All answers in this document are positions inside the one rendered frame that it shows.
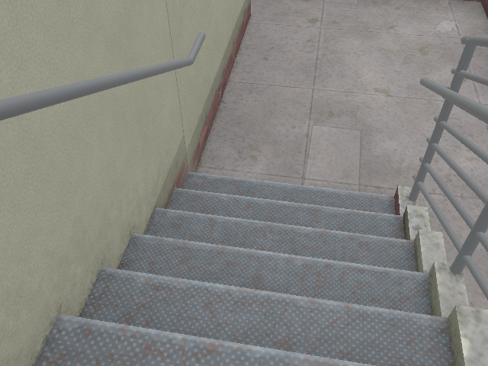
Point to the stairs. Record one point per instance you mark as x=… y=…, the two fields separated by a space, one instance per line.
x=245 y=272

